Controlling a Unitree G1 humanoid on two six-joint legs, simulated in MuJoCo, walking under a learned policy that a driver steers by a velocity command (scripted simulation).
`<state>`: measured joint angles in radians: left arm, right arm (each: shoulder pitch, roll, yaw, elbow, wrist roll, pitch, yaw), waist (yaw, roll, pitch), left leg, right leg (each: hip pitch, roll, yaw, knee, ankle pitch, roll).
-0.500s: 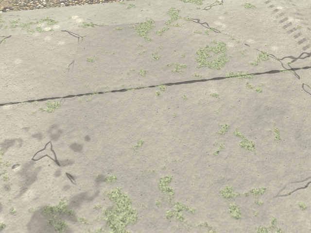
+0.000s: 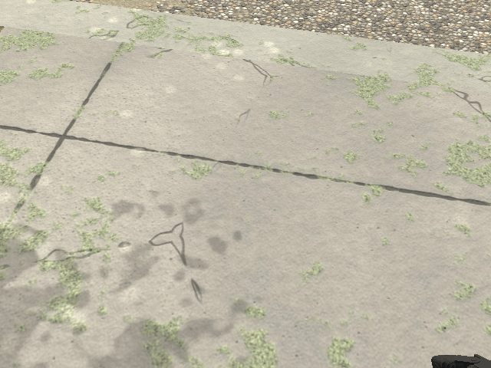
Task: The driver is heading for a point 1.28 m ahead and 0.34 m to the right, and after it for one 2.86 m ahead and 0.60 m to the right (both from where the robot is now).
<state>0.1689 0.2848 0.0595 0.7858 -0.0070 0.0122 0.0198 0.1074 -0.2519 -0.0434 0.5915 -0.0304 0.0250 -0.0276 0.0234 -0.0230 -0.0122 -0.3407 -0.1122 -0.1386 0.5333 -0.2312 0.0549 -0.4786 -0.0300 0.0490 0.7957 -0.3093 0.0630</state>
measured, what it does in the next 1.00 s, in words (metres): steps on the spot, turning right: right foot, then left foot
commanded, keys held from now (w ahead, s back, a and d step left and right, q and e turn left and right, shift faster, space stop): w+e+shift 0.02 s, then e+shift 0.54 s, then q+shift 0.44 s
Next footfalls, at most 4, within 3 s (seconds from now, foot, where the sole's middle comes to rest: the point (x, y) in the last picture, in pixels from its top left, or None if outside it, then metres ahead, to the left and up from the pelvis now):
0.08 right None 0.04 -0.14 -0.77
0.46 left None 0.14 0.06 -0.77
0.80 right None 0.01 -0.16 -0.77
1.18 left None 0.12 0.09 -0.77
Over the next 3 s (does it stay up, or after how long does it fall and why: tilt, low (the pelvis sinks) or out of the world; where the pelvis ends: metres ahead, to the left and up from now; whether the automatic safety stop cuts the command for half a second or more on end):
stays up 1.33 -0.50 0.00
